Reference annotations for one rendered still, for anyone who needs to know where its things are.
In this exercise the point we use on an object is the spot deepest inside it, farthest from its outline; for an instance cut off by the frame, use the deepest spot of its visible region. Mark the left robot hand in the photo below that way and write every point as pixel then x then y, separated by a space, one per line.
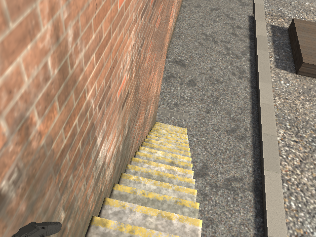
pixel 42 229

